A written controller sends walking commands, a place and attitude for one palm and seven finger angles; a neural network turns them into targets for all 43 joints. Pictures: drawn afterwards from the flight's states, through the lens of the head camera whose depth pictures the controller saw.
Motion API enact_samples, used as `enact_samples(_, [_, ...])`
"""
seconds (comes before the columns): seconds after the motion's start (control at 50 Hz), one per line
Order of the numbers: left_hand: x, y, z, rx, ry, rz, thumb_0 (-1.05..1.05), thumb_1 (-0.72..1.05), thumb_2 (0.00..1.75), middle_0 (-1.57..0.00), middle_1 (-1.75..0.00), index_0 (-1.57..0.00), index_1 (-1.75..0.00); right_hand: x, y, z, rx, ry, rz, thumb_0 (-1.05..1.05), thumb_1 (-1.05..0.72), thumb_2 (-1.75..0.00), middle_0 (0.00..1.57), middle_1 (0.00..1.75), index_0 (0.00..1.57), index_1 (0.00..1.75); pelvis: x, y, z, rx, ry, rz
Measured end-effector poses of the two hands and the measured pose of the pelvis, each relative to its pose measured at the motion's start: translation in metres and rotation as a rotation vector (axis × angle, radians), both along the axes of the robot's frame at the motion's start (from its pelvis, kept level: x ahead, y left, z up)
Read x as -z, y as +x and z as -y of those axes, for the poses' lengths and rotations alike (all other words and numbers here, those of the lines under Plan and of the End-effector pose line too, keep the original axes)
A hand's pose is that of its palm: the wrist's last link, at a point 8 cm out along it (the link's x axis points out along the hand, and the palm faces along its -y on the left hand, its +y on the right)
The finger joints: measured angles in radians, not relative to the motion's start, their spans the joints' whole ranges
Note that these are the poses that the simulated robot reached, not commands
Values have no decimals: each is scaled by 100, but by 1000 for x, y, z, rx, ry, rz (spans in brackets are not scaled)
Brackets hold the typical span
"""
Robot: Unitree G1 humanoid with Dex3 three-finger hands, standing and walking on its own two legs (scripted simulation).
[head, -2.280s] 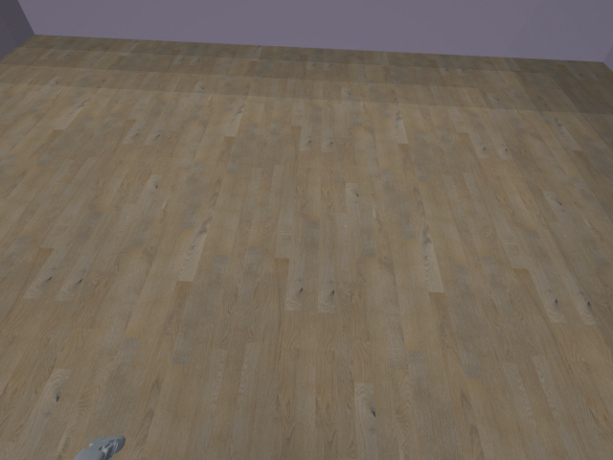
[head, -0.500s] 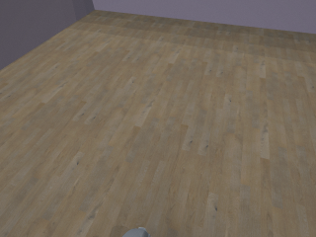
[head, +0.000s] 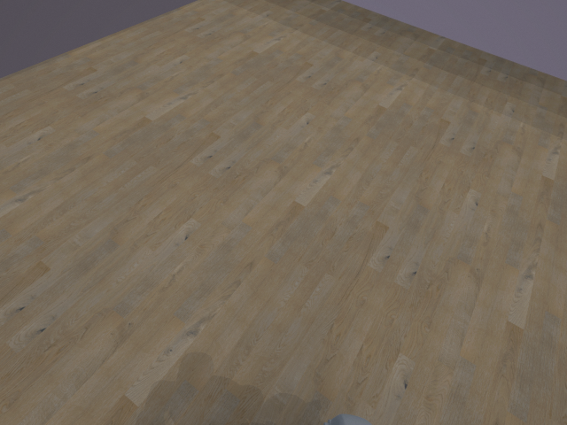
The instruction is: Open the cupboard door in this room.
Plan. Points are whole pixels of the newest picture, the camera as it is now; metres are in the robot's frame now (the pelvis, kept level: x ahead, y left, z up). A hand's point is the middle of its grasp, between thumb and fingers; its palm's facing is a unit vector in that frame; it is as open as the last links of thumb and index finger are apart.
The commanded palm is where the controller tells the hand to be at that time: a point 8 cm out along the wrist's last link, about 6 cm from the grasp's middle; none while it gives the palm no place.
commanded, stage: turn or walk to find it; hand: left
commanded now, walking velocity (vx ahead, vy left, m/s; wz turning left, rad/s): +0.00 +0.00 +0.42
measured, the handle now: out of the picture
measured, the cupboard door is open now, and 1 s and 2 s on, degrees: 0 0 0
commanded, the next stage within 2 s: none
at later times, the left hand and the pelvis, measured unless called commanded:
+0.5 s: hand out of the picture +0.02 +0.16 -0.15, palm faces +0.23 -0.93 -0.27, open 7.4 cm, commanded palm none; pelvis -0.03 -0.04 +0.00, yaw +14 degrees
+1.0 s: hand out of the picture -0.12 +0.23 -0.17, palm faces +0.48 -0.85 -0.23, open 7.4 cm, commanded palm none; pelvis -0.07 +0.01 +0.00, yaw +26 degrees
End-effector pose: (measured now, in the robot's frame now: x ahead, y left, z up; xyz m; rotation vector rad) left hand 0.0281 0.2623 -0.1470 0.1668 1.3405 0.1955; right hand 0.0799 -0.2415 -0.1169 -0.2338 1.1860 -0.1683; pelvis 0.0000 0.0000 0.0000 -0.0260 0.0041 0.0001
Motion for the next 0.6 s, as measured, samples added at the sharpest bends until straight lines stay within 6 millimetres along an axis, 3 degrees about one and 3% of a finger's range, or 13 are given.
enact_samples(0.14, [-16, 24, -1, -24, 29, 114, 1, 91, 90, -20, -30, -20, -30, 8, -13, -5, -19, 35, -28, 0, -90, -90, 21, 30, 21, 30, -2, -5, 1, -60, 9, 2])
enact_samples(0.3, [-29, 37, 29, -34, 65, 230, 1, 91, 90, -20, -30, -20, -30, 32, -38, 23, -30, 70, -101, 0, -90, -90, 21, 30, 21, 30, 6, -15, 27, -126, 39, -2])
enact_samples(0.36, [-32, 25, 42, -50, 78, 240, 1, 91, 90, -20, -30, -20, -30, 39, -41, 37, -44, 73, -123, 0, -90, -90, 21, 30, 21, 30, 8, -20, 36, -158, 35, 6])
enact_samples(0.46, [-35, -11, 54, -121, 72, 204, 1, 91, 90, -20, -30, -21, -30, 33, -37, 52, -93, 59, -151, 1, -91, -90, 20, 30, 20, 29, 2, -24, 44, -218, 47, 18])
enact_samples(0.6, [-21, -65, 59, -228, 38, 135, 1, 91, 90, -20, -30, -21, -30, 26, -22, 48, -181, 16, -180, 0, -91, -90, 20, 30, 20, 29, 2, -30, 41, -297, 41, 20])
